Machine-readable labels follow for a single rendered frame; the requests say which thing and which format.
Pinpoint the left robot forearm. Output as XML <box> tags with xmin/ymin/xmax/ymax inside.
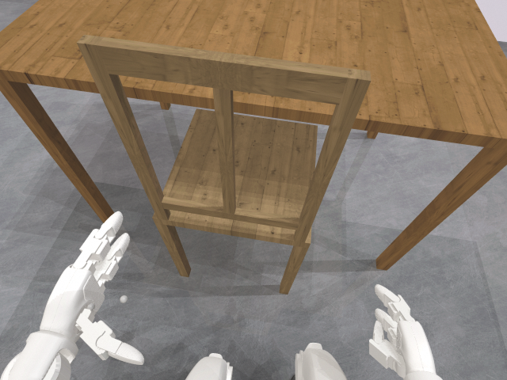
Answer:
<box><xmin>0</xmin><ymin>331</ymin><xmax>78</xmax><ymax>380</ymax></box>

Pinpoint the robot right shin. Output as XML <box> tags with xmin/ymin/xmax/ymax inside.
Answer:
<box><xmin>305</xmin><ymin>343</ymin><xmax>322</xmax><ymax>350</ymax></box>

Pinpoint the chair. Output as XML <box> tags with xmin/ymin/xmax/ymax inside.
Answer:
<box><xmin>77</xmin><ymin>35</ymin><xmax>371</xmax><ymax>295</ymax></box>

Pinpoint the right robot thigh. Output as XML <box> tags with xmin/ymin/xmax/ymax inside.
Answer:
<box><xmin>295</xmin><ymin>348</ymin><xmax>347</xmax><ymax>380</ymax></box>

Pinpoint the table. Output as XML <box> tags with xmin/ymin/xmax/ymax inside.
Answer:
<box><xmin>0</xmin><ymin>0</ymin><xmax>507</xmax><ymax>271</ymax></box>

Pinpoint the robot left hand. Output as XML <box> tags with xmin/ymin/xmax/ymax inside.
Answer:
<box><xmin>40</xmin><ymin>211</ymin><xmax>144</xmax><ymax>365</ymax></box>

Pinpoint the robot right hand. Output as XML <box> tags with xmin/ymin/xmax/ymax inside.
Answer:
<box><xmin>369</xmin><ymin>284</ymin><xmax>436</xmax><ymax>380</ymax></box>

